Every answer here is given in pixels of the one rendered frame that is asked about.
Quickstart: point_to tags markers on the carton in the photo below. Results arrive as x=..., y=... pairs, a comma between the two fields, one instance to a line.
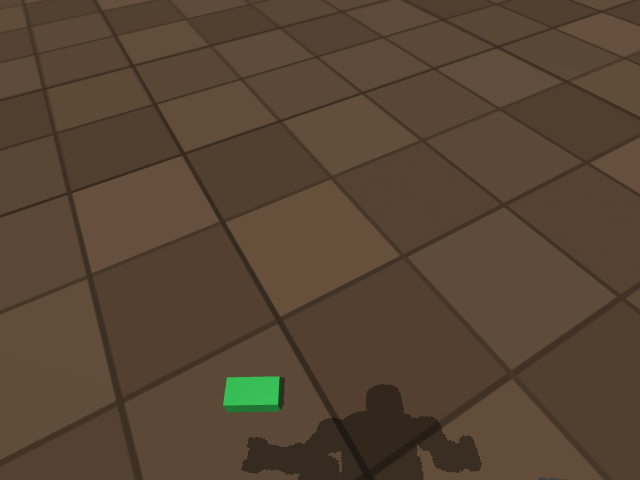
x=253, y=394

